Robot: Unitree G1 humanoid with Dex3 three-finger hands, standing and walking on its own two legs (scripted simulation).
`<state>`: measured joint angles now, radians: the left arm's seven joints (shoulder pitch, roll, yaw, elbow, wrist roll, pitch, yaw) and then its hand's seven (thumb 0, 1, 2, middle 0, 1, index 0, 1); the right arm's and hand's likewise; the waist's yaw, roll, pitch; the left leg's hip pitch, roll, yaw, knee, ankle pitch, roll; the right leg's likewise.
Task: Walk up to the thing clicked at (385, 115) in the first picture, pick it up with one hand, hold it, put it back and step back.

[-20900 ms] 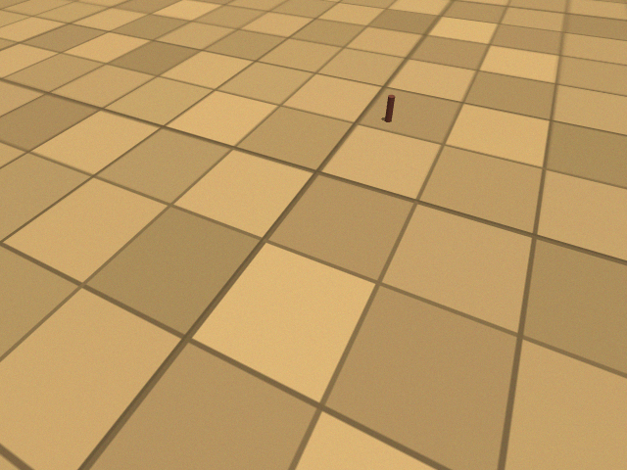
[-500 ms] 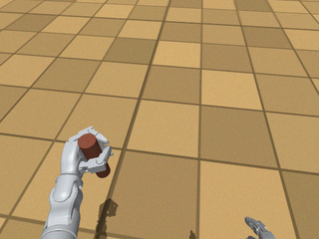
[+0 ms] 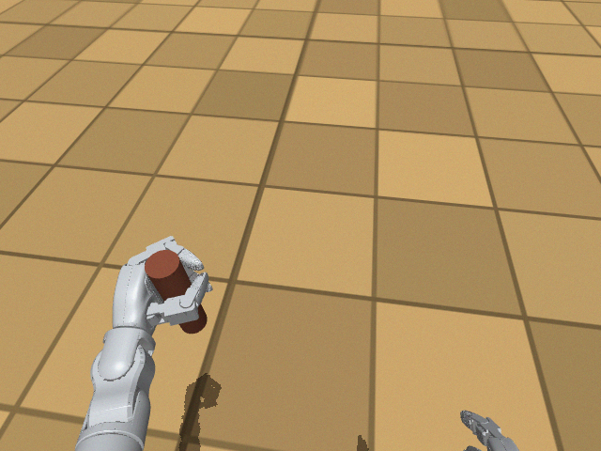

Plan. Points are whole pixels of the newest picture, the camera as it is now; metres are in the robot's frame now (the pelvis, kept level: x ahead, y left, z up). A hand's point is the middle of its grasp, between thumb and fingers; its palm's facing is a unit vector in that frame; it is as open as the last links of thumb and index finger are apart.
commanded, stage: hold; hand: left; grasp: from the side
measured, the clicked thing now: (180, 296) +0.33 +0.18 +0.03
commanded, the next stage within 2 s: crouch in 0.64 s
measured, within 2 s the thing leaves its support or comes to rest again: neither
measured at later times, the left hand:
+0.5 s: hand (188, 291) +0.32 +0.16 +0.06, palm faces +0.00 -1.00 -0.01, open 5.1 cm
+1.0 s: hand (194, 305) +0.32 +0.16 +0.02, palm faces +0.03 -1.00 +0.02, open 5.1 cm
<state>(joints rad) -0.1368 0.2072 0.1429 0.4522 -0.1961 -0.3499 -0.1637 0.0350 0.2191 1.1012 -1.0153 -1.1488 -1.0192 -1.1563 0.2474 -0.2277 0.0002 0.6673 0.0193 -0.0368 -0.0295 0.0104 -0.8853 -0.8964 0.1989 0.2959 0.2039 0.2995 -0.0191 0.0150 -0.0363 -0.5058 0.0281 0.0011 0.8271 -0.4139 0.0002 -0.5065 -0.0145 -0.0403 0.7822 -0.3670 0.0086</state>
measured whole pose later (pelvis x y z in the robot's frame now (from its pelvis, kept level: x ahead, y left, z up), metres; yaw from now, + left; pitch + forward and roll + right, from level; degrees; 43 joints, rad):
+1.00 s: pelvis -0.01 +0.00 -0.01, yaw +0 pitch +8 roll -1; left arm -0.14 0.19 0.15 0.51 -0.19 -0.39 -0.15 0.03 0.22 1.10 -1.02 -1.15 -1.02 -1.15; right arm 0.23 -0.23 -0.01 0.66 0.01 -0.06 -0.01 0.01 -0.86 -0.89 0.20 0.30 0.20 0.30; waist -0.03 0.01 -0.04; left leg -0.60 0.03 -0.01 0.89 -0.43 0.00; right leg -0.60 -0.02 -0.04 0.85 -0.38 0.00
